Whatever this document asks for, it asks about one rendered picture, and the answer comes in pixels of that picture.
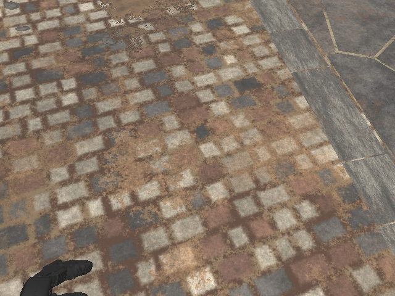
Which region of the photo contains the left robot hand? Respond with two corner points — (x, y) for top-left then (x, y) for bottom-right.
(20, 260), (93, 296)

